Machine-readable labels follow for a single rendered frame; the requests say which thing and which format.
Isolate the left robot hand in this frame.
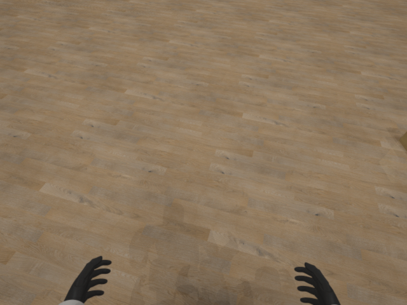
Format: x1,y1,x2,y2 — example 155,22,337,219
64,256,111,303

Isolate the right robot hand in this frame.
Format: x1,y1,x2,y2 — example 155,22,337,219
294,262,341,305

